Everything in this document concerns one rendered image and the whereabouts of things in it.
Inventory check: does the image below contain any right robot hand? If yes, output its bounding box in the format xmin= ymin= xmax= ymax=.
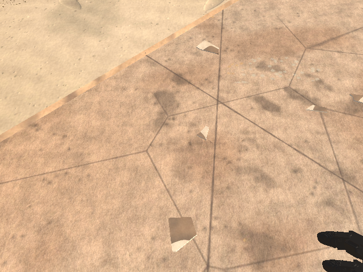
xmin=317 ymin=231 xmax=363 ymax=272

